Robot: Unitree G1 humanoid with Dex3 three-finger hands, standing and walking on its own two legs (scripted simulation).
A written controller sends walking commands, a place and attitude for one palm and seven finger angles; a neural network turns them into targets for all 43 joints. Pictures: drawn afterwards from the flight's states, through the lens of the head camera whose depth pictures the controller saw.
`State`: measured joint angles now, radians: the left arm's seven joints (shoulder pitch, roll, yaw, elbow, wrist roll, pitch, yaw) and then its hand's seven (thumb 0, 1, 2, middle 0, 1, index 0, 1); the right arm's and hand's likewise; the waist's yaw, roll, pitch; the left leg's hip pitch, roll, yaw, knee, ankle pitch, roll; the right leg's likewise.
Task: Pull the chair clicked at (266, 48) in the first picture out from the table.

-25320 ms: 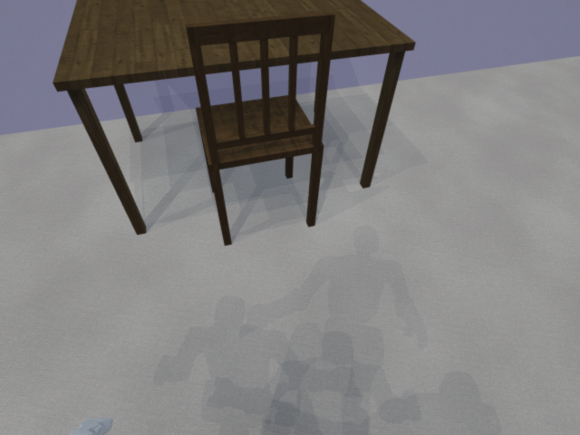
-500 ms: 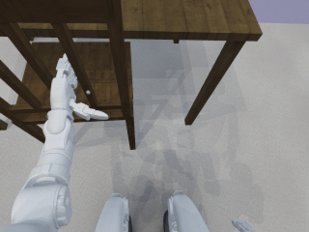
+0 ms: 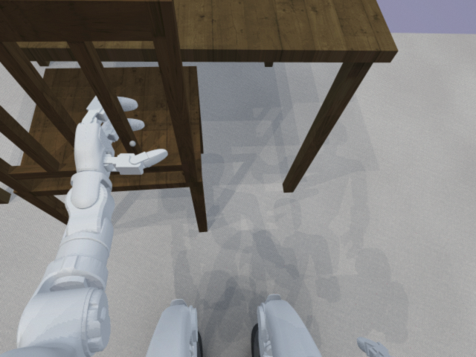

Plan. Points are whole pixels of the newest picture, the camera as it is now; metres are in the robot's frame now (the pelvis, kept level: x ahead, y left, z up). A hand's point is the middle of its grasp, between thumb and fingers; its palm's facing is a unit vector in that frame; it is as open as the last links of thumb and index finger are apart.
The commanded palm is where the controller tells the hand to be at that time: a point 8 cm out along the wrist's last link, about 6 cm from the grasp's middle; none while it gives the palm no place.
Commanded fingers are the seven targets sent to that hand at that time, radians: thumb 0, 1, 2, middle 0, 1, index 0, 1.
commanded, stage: hook a spindle and tug to test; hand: left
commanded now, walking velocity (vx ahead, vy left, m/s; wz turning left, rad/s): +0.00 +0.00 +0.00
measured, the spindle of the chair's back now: (61, 119) +0.49 +0.27 +0.04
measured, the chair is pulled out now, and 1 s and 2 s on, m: -0.01 0.04 0.18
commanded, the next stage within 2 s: step backward, pulling the chair out in 0.88 s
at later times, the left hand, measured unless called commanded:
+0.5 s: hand (132, 147) +0.45 +0.16 +0.02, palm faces +0.03 -1.00 -0.02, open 5.3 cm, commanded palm +0.41 +0.20 +0.02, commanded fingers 0.00 0.90 0.90 -0.50 -1.45 -0.50 -1.45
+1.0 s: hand (125, 176) +0.40 +0.16 +0.02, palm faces +0.01 -1.00 -0.02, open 5.3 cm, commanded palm +0.38 +0.21 +0.02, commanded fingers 0.00 0.90 0.90 -0.50 -1.45 -0.50 -1.45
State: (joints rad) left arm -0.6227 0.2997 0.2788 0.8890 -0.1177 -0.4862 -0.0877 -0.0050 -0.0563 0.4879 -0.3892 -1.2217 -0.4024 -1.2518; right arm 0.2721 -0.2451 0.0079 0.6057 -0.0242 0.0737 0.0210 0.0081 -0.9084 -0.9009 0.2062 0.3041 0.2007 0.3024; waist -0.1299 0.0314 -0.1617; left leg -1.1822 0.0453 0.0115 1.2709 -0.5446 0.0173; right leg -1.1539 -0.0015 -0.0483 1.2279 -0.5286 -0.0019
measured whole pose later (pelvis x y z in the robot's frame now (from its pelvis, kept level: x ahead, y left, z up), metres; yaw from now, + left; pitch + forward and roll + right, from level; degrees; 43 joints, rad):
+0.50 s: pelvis +0.02 +0.00 +0.01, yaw -1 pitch +26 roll -2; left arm -0.49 0.27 0.26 0.74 -0.14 -0.46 -0.09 0.02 0.76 0.82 -0.39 -1.40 -0.40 -1.44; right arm 0.27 -0.24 0.00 0.58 -0.02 0.07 0.03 0.01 -0.91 -0.90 0.21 0.30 0.20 0.30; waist -0.12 0.03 -0.17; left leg -1.14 0.05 0.03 1.24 -0.56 0.02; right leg -1.12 0.00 -0.03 1.20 -0.54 0.00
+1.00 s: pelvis +0.01 +0.00 +0.01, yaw +1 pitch +25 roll -2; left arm -0.33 0.22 0.17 0.60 -0.15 -0.49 -0.12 0.02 0.74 0.84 -0.43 -1.41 -0.41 -1.45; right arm 0.21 -0.24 0.00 0.59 -0.01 0.02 0.01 0.01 -0.91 -0.90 0.21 0.30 0.20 0.30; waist -0.07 0.03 -0.17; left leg -1.12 0.03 0.01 1.25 -0.56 0.02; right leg -1.09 -0.01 -0.05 1.21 -0.55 0.01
